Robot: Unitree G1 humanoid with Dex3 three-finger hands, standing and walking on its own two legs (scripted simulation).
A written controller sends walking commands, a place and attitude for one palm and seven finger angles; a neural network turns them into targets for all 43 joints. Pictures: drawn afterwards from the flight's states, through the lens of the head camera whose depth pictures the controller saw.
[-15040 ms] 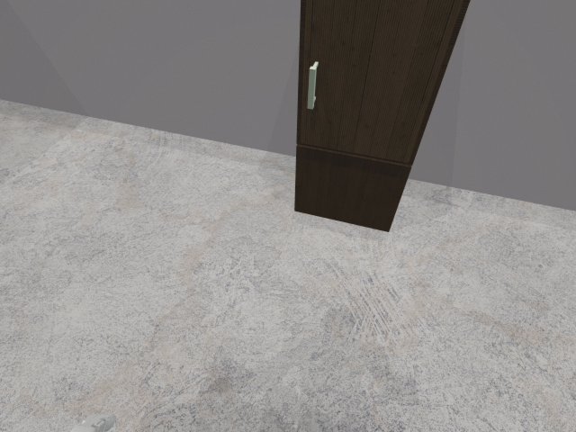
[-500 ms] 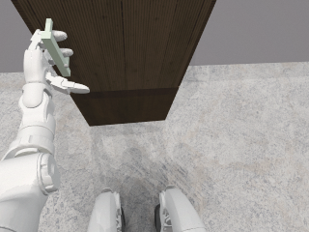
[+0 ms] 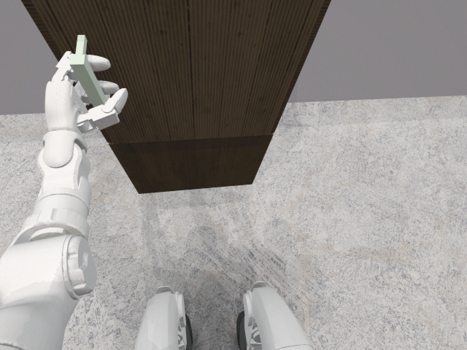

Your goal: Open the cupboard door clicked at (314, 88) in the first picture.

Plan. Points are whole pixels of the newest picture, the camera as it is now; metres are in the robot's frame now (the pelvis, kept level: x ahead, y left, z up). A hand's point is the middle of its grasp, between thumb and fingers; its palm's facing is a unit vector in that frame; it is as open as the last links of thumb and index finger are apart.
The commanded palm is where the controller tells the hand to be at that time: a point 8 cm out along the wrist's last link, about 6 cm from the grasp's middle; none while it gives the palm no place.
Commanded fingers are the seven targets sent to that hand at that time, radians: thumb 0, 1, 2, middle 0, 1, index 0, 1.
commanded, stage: close the thumb around the handle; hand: left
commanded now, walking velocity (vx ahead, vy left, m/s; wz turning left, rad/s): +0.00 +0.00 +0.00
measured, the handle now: (94, 81) +0.56 +0.20 +0.04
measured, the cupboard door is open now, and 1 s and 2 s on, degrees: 0 23 40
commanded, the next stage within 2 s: pull the door open along its arc in 0.20 s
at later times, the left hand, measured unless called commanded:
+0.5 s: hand (107, 109) +0.50 +0.17 +0.04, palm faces +0.04 -1.00 -0.01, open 5.6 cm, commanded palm +0.45 +0.21 +0.04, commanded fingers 0.00 0.90 0.90 -0.40 -1.35 -0.40 -1.35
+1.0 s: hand (147, 177) +0.38 +0.10 +0.05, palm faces +0.45 -0.89 +0.04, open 5.8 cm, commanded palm +0.31 +0.13 +0.04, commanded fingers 0.00 0.90 0.90 -0.40 -1.35 -0.40 -1.35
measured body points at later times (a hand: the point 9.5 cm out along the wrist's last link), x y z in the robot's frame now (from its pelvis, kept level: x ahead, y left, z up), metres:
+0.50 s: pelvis +0.00 +0.00 +0.00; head +0.15 +0.02 +0.42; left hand +0.49 +0.22 +0.04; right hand +0.02 -0.26 -0.12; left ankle +0.04 +0.10 -0.61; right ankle +0.02 -0.11 -0.61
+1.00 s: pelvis +0.02 -0.01 +0.02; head +0.12 +0.00 +0.46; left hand +0.35 +0.15 +0.05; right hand +0.18 -0.23 -0.10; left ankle +0.04 +0.10 -0.61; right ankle +0.02 -0.11 -0.61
